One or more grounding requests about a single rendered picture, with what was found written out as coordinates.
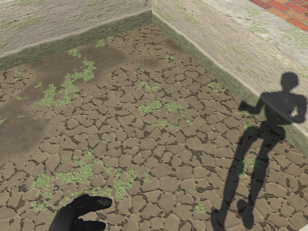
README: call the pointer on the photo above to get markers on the left robot hand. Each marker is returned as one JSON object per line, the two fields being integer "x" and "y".
{"x": 67, "y": 218}

